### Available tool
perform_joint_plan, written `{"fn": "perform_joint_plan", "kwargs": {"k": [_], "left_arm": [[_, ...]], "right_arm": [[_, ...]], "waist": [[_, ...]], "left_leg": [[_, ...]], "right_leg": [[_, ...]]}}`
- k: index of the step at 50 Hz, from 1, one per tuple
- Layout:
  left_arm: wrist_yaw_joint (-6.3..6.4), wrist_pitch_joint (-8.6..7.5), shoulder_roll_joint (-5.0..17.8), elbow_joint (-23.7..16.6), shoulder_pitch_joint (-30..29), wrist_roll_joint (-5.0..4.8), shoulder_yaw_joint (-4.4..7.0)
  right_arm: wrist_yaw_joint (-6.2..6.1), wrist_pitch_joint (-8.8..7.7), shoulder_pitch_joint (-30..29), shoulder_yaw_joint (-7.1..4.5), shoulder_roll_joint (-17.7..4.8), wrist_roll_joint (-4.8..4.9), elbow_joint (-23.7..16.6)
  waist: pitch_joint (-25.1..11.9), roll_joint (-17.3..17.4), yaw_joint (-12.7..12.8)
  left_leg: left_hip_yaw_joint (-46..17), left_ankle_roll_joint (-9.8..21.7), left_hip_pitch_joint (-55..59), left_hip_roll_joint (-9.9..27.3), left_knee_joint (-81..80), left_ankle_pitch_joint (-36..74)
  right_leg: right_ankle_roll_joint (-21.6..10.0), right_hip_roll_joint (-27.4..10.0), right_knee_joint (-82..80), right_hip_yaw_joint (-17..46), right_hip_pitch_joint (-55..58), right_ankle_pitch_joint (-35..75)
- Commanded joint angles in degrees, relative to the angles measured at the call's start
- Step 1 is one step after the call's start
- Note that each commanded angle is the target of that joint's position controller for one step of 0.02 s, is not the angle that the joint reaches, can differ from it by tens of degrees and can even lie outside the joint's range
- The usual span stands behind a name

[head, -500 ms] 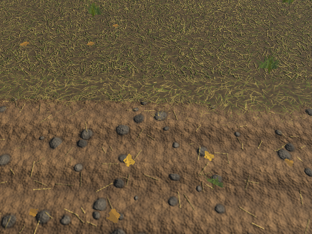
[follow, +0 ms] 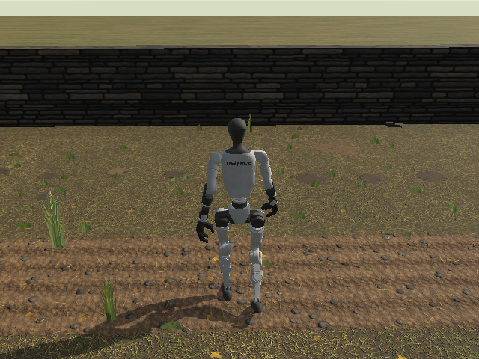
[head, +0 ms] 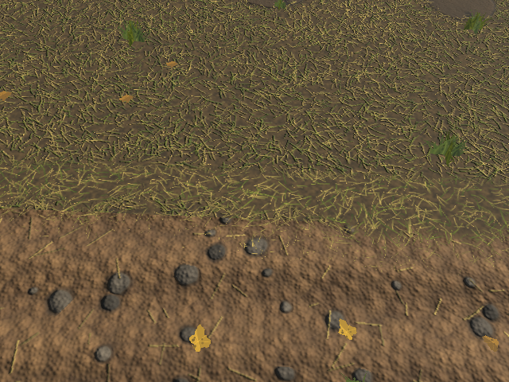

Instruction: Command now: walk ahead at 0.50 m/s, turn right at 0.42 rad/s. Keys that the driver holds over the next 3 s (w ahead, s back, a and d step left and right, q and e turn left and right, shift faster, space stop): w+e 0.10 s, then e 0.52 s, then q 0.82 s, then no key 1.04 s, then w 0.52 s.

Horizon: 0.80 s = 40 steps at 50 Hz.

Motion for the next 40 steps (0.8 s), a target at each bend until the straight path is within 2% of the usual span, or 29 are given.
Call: {"fn": "perform_joint_plan", "kwargs": {"k": [1,3,5,8,11,13,16,18,19,20,21,22,23,24,25,26,27,28,31,35,38,40], "left_arm": [[-0.49,-0.03,4.5,-4.3,-1.1,0.4,1.52],[-1.42,1.45,3.4,-4.4,-1.1,1.57,1.7],[-2.07,2.46,2.6,-5.6,-2.9,1.62,1.74],[-2.26,3.21,2.4,-7.6,-7.3,1.75,1.74],[-2.73,3.1,1.3,-10.2,-12.8,1.52,0.85],[-3.15,3.11,1.2,-11.4,-16.1,1.55,0.38],[-3.27,3.19,3.0,-12.6,-16.5,2.21,0.69],[-3.05,2.91,4.6,-12.3,-13.3,2.59,1.36],[-2.75,2.4,5.5,-11.6,-10.0,2.71,1.86],[-2.09,1.49,6.8,-10.3,-5.1,3.1,2.53],[-1.23,0.79,13.1,-10.6,-3.0,3.13,4.07],[-0.97,1.87,17.8,-11.8,-4.4,0.9,5.37],[-0.78,3.01,17.4,-13.1,-3.4,-0.75,5.45],[-0.13,3.86,14.1,-14.0,-7.6,-0.39,4.81],[0.3,4.33,10.4,-14.4,-11.9,-0.17,3.7],[0.61,4.49,8.6,-14.2,-13.4,-0.21,3.1],[0.65,4.42,7.9,-14.3,-13.8,0.07,2.89],[0.41,4.1,8.5,-14.3,-13.3,0.41,3.0],[-0.31,3.47,11.0,-14.6,-12.0,0.65,3.77],[-0.02,3.65,8.6,-14.5,-11.5,1.24,2.63],[0.3,3.64,6.8,-13.4,-11.5,1.73,1.4],[0.51,3.63,7.1,-12.5,-11.9,2.14,0.94]], "right_arm": [[-0.31,0.13,9.2,-1.83,-5.8,0.64,0.3],[-0.8,-0.57,9.7,-1.35,-4.2,1.03,1.5],[-0.84,-1.66,12.2,-1.49,-4.6,1.46,2.5],[-1.14,-2.32,14.0,-1.6,-5.4,1.46,3.2],[-1.45,-1.74,13.6,-1.46,-5.7,1.45,3.3],[-1.7,-1.34,14.4,-1.75,-6.9,1.62,3.4],[-2.18,-0.36,15.6,-2.39,-8.5,1.84,3.6],[-2.69,0.63,15.0,-2.97,-9.6,1.97,3.2],[-2.73,1.31,14.7,-3.21,-9.9,1.98,2.9],[-2.47,1.98,14.8,-3.41,-10.3,2.07,2.6],[-2.15,2.24,17.8,-3.09,-8.7,1.77,0.7],[-1.87,3.34,21.1,-2.66,-5.3,1.69,-1.2],[-1.82,4.2,20.4,-2.22,-5.6,0.93,-1.2],[-1.82,4.33,16.6,-1.97,-5.5,1.25,-1.9],[-2.01,4.25,12.7,-2.17,-6.0,1.26,-2.2],[-2.14,4.52,11.0,-2.51,-7.0,0.62,-3.1],[-2.11,5.17,12.2,-2.61,-7.2,0.02,-2.7],[-2.02,5.86,13.3,-2.53,-6.7,-0.13,-2.5],[-1.91,6.82,13.1,-2.27,-5.6,0.45,-3.2],[-1.99,7.5,11.5,-2.27,-5.9,0.75,-2.9],[-1.65,7.69,10.8,-1.66,-5.0,1.09,-2.2],[-1.38,7.65,11.4,-1.34,-4.9,1.49,-1.4]], "waist": [[-3.9,3.6,-4.5],[-1.7,5.9,-2.6],[-1.7,5.4,-2.1],[-0.2,4.5,-1.3],[0.2,6.3,-1.7],[-0.5,6.7,-3.0],[-2.3,7.2,-3.1],[-4.1,7.6,-2.0],[-6.2,6.4,-0.8],[-9.2,2.5,1.9],[-13.6,-6.6,1.3],[-18.4,-12.4,-2.4],[-21.8,-5.5,-0.5],[-15.6,-3.7,-0.6],[-7.6,-0.7,-2.0],[-4.9,-1.7,-3.3],[-5.0,-2.4,-4.1],[-6.5,-1.9,-4.4],[-9.0,-1.6,-4.4],[-8.7,-4.6,-3.0],[-7.8,-5.1,-2.4],[-6.6,-5.6,-2.3]], "left_leg": [[-22.1,5.3,19.6,18.4,-19.9,-7.3],[-13.7,3.5,14.2,15.4,-21.8,-1.3],[-9.7,3.8,14.0,15.1,-22.8,4.2],[-1.9,4.5,14.7,14.9,-20.3,27.2],[5.2,3.9,13.3,12.2,-17.9,34.5],[7.3,3.7,14.4,12.2,-16.3,36.1],[7.6,3.2,19.3,14.3,-10.9,39.8],[7.5,2.6,21.6,15.3,-3.3,44.2],[7.7,2.0,22.0,15.0,4.2,42.8],[8.6,-0.3,19.4,13.3,15.8,34.9],[9.0,-3.1,7.7,9.2,31.7,6.4],[2.9,-5.9,-6.1,-1.7,47.6,-30.4],[-5.5,-6.3,-9.4,0.3,49.9,-29.0],[-6.2,-6.3,-12.2,1.5,49.4,-25.0],[-7.0,-6.2,-12.2,3.7,43.7,-19.5],[-7.4,-6.1,-10.7,4.5,38.6,-16.5],[-7.1,-6.1,-8.1,4.2,36.3,-14.5],[-6.9,-6.0,-6.4,3.2,35.6,-13.5],[-7.6,-6.2,-6.3,2.2,32.1,-12.5],[-7.5,-6.1,-6.0,2.7,26.1,-10.5],[-7.4,-5.3,-0.7,2.7,18.0,-10.8],[-6.7,-4.6,4.0,1.4,12.7,-12.5]], "right_leg": [[-1.0,-5.7,13.3,2.4,-22.6,6.9],[0.1,-7.2,11.5,1.7,-20.1,9.1],[0.8,-7.5,11.4,1.0,-21.4,11.5],[2.3,-7.3,7.7,-0.9,-24.9,15.6],[2.8,-5.9,-5.1,-4.4,-21.5,21.9],[2.3,-4.6,-12.4,-6.7,-18.1,25.4],[0.6,-3.1,-16.8,-7.9,-15.3,22.0],[-1.4,-1.3,-19.2,-8.2,-12.0,16.8],[-2.6,0.1,-22.1,-8.2,-8.6,16.3],[-4.0,0.6,-28.6,-6.8,-1.7,24.0],[-7.0,-11.5,-27.4,7.4,9.8,50.7],[-17.7,-24.5,-26.5,28.0,18.0,76.8],[-21.0,-24.7,-30.0,27.8,17.7,66.5],[-20.3,-23.0,-33.7,25.5,10.8,47.1],[-16.3,-18.3,-36.9,20.8,2.6,37.5],[-13.1,-14.6,-37.7,17.7,-1.4,34.7],[-11.3,-12.2,-37.8,15.2,-3.5,35.2],[-10.6,-11.4,-37.5,14.4,-4.1,36.8],[-9.4,-10.5,-37.7,15.7,-3.2,33.8],[-7.9,-10.8,-41.2,15.6,-2.3,20.1],[-6.6,-11.0,-43.6,14.6,-3.4,11.5],[-6.3,-11.2,-44.1,13.6,-4.8,8.6]]}}
Next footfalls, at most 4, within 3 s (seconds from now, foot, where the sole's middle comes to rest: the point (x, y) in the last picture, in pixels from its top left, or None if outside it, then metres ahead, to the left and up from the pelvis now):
0.42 right None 0.30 -0.11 -0.77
0.94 left None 0.28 0.08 -0.77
1.32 right None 0.25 -0.13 -0.77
1.74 left None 0.22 0.08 -0.77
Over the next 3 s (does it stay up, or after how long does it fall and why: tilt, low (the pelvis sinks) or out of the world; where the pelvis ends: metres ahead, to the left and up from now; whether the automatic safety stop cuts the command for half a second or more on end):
stays up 0.32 0.00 0.02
